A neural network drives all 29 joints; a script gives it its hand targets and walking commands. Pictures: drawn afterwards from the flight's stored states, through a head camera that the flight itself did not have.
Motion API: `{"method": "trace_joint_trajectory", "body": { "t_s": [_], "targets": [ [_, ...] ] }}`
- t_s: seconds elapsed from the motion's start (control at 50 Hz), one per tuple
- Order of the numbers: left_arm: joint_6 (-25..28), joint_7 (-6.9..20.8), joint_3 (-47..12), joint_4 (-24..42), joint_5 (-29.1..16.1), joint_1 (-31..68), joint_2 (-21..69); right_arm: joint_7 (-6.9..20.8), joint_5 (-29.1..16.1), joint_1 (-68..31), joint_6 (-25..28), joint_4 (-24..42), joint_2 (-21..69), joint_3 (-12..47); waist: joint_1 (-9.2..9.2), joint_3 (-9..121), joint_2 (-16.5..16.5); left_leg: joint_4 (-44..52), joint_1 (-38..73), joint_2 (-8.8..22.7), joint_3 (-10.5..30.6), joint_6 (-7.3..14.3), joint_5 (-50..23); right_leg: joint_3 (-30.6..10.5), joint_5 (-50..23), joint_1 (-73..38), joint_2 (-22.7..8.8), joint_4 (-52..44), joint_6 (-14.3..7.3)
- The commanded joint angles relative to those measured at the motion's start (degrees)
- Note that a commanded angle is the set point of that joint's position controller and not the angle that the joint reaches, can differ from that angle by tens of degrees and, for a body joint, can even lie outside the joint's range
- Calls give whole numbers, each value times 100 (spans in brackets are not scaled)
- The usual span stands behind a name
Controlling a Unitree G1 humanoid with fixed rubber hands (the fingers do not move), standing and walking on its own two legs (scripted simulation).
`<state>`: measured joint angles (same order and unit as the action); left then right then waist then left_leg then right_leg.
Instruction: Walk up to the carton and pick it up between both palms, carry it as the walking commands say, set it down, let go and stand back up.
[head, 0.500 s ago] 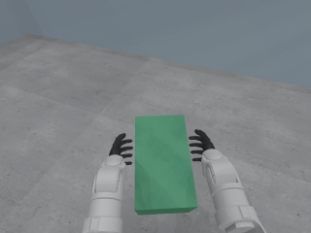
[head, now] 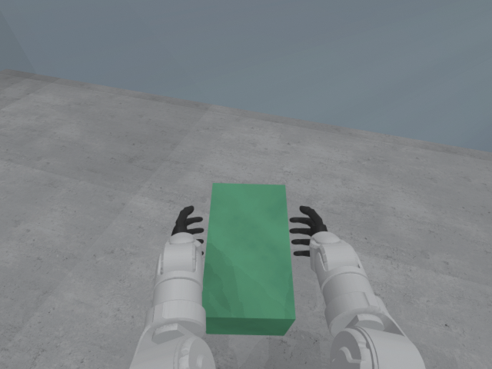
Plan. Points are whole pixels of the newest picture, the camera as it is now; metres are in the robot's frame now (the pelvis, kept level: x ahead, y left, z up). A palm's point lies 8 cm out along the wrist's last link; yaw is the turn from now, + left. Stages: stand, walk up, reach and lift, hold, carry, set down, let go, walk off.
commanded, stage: set down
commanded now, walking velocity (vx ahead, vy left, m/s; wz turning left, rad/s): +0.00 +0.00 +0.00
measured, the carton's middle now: (247, 257) +0.35 +0.06 -0.06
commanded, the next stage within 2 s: none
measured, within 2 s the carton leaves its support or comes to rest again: neither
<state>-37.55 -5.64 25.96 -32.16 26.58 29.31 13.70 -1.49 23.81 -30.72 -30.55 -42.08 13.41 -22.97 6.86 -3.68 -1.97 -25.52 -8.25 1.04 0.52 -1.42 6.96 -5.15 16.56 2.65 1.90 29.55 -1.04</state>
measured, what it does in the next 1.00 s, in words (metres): lowers itself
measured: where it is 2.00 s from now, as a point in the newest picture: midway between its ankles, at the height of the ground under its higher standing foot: outside the picture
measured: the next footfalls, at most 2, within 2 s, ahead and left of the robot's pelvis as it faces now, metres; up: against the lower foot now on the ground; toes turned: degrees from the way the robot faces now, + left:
none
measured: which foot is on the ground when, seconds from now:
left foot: down 0.00-1.00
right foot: down 0.00-1.00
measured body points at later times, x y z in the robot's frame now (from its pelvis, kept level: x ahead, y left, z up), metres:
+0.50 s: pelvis -0.02 +0.00 -0.02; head +0.09 +0.01 +0.41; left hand +0.33 +0.16 -0.07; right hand +0.37 -0.08 -0.06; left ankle +0.09 +0.13 -0.73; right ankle +0.01 -0.12 -0.73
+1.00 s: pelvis -0.02 +0.00 -0.09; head +0.18 +0.02 +0.32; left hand +0.36 +0.17 -0.16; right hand +0.40 -0.07 -0.16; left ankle +0.09 +0.13 -0.73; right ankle +0.01 -0.12 -0.73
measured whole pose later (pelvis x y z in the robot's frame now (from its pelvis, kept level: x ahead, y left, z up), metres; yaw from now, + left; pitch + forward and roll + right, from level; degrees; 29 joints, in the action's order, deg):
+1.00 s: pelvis -0.02 +0.00 -0.09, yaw +0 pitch +30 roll +0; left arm -10.3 -8.2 27.2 -27.8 19.3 33.3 15.1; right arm -6.1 18.9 -39.0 -8.1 -38.2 12.2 -21.6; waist 5.3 4.5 -3.7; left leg -56.3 -72.4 1.0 2.0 -1.9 13.5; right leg -4.5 24.6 67.1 4.3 62.2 0.6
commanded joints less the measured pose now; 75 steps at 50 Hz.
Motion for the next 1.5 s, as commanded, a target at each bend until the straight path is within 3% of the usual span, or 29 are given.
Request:
{"method": "trace_joint_trajectory", "body": {
  "t_s": [0.0, 0.14, 0.26, 0.38, 0.56, 0.7, 0.94, 1.22, 1.48],
  "targets": [
    [375, 1117, -1626, -767, -960, 2772, 5112, 1360, -805, -3458, 632, -299, 4278, 1435, -41, 1027, 604, 303, 1576, -295, 561, -71, 1114, -211, 770, 2039, 276, -719, -386],
    [970, 861, -1313, -887, -773, 3007, 4755, 1304, -389, -3486, 1182, -713, 3658, 1001, -118, 1300, 467, 58, 1553, -241, 768, -57, 1220, -341, 651, 2646, 248, -377, -458],
    [1536, 750, -1291, -908, -711, 2845, 4504, 1230, -298, -3252, 1592, -778, 3484, 1052, -104, 1541, 317, -246, 1290, -307, 739, -24, 862, -387, 514, 3235, 266, -240, -433],
    [2153, 749, -1493, -839, -750, 2709, 4371, 1115, -377, -3078, 1989, -614, 3524, 1449, -51, 2063, 104, -696, 704, -464, 539, 32, 207, -327, 266, 3807, 385, 47, -320],
    [2814, 865, -2438, -312, -1009, 2794, 4409, 909, -704, -2951, 2430, -229, 4164, 2547, 161, 3741, -116, -1680, -516, -724, 8, 30, -1104, -216, -615, 4284, 609, 757, 26],
    [2849, 1039, -2872, -43, -1127, 2823, 4597, 852, -716, -2880, 2411, -116, 4515, 2813, 131, 4462, -203, -2307, -1397, -783, -104, 8, -1165, -150, -764, 4775, 682, 1328, 166],
    [2841, 1057, -2892, -100, -1101, 2895, 4724, 900, -803, -3080, 2362, -155, 4568, 2829, 48, 4854, -132, -3180, -2600, -834, -1, -60, -974, 37, -484, 6034, 791, 2365, 179],
    [2698, 859, -2936, -80, -1137, 4165, 4688, 915, -944, -4132, 2207, -514, 4428, 2664, 19, 5473, 57, -4085, -3379, -853, 29, -179, 137, 264, 465, 7414, 1026, 3588, 142],
    [2416, 985, -2503, -412, -1085, 5202, 4611, 908, -977, -5172, 1921, -917, 4517, 2342, 136, 5728, -49, -4884, -4219, -880, -206, -149, 525, 413, 864, 8146, 1112, 4320, 177]
  ]
}}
